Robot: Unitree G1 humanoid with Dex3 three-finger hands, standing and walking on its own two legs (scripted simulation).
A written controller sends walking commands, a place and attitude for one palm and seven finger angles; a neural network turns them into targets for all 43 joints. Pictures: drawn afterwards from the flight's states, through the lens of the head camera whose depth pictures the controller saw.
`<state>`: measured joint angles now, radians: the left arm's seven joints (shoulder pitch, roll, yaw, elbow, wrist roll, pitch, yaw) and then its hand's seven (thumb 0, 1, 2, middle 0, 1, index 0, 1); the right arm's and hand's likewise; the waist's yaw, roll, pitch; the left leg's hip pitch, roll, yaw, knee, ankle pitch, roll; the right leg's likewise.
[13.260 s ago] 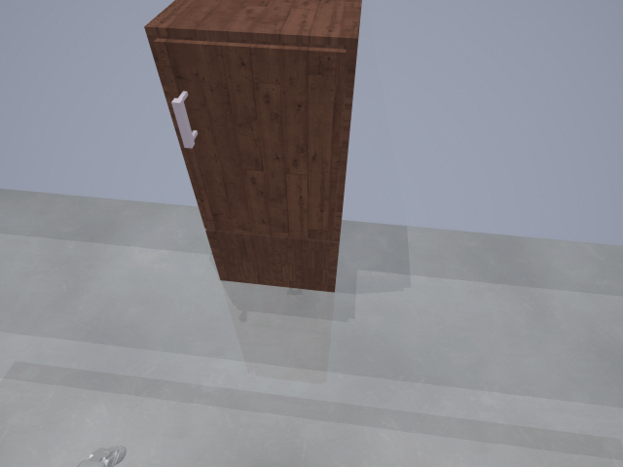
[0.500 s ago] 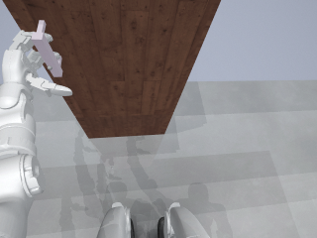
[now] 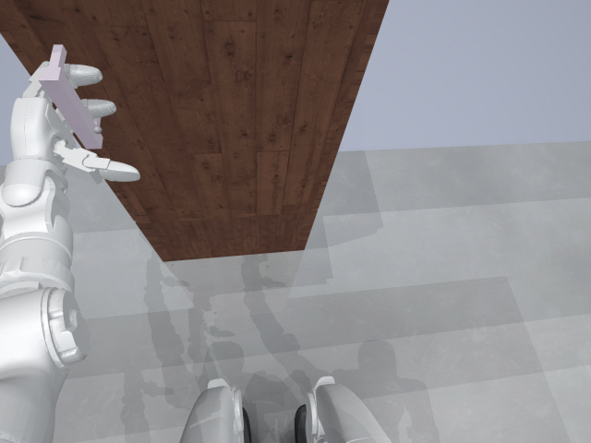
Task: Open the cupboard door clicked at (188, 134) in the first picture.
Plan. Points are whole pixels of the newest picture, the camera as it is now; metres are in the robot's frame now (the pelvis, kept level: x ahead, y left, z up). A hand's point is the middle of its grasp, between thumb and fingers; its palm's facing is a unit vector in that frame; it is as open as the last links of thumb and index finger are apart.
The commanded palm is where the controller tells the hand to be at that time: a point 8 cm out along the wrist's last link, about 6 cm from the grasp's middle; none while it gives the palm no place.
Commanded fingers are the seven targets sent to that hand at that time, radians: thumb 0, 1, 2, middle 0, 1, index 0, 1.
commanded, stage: close the thumb around the handle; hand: left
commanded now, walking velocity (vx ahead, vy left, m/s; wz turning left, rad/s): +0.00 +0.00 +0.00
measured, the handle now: (77, 100) +0.55 +0.25 +0.07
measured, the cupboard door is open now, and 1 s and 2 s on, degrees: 0 0 46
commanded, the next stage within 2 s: pull the door open along its arc in 0.78 s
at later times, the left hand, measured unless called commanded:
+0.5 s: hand (96, 130) +0.50 +0.22 +0.06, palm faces +0.05 -1.00 -0.02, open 9.1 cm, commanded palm +0.48 +0.26 +0.06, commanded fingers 0.00 0.73 0.83 -0.39 -1.33 -0.39 -1.33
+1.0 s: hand (94, 132) +0.50 +0.22 +0.07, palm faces +0.05 -1.00 -0.01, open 5.5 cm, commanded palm +0.46 +0.26 +0.06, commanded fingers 0.00 0.90 0.90 -0.40 -1.35 -0.40 -1.35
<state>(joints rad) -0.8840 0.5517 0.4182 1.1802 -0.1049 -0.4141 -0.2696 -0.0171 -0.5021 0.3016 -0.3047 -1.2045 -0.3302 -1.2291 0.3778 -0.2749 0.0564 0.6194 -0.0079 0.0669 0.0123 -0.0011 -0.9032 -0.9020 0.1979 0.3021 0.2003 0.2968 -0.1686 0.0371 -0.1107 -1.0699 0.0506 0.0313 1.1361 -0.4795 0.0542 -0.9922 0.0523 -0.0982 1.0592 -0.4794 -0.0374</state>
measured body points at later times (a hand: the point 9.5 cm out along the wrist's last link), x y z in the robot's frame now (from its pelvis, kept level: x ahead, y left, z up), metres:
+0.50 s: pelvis +0.00 +0.00 +0.00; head +0.14 +0.03 +0.43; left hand +0.50 +0.27 +0.07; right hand +0.02 -0.26 -0.11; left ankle +0.03 +0.08 -0.65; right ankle +0.01 -0.10 -0.65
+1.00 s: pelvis +0.00 +0.01 +0.00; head +0.13 +0.03 +0.43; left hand +0.49 +0.27 +0.07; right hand +0.02 -0.26 -0.11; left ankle +0.03 +0.08 -0.65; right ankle +0.01 -0.10 -0.65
